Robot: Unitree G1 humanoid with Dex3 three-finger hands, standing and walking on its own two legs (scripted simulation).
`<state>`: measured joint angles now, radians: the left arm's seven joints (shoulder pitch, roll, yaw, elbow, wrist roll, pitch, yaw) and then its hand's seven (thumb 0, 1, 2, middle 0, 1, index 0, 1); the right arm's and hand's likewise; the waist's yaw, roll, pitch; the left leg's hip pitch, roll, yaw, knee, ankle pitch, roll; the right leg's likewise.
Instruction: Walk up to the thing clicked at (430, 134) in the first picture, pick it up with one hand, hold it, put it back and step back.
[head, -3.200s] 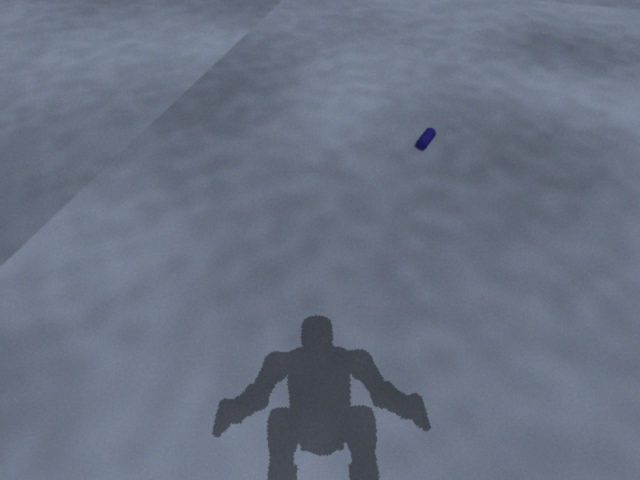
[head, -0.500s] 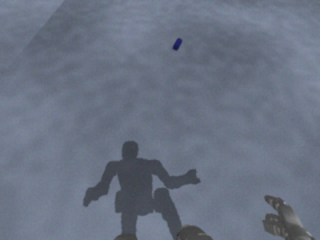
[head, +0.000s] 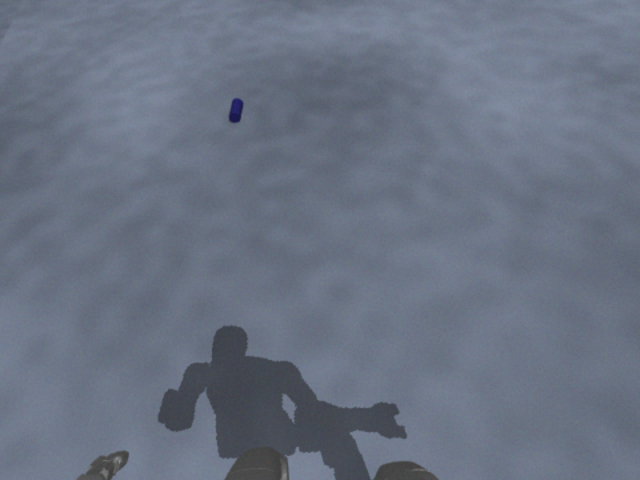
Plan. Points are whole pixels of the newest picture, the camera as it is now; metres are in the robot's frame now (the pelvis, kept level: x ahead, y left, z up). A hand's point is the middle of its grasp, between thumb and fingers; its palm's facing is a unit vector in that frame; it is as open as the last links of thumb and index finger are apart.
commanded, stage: walk up
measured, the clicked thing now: (236, 110) +1.89 +0.38 -0.73
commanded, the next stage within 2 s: stand in 1.18 s
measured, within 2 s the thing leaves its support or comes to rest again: neither
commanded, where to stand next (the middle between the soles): +0.10 +0.00 m, yaw -14 degrees
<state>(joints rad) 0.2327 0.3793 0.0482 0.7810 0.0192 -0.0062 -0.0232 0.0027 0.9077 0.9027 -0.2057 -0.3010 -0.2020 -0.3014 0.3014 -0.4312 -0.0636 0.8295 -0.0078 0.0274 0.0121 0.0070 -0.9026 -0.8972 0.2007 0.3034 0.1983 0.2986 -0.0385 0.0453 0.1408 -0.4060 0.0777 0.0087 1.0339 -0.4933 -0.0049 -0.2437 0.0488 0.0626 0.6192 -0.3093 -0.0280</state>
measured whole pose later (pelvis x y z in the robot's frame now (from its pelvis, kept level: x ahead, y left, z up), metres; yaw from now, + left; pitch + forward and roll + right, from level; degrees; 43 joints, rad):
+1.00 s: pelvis +0.02 +0.00 +0.01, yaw -15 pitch -4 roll +0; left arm 0.13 0.35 0.00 1.03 0.00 -0.03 0.00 0.00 0.91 0.90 -0.21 -0.30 -0.20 -0.30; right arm 0.14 -0.36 0.00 1.03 0.00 -0.01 0.03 0.00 -0.90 -0.90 0.20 0.30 0.20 0.30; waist -0.01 0.01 0.06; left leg -0.19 0.06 0.03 0.53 -0.27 -0.04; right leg -0.22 0.03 0.10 0.56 -0.27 0.01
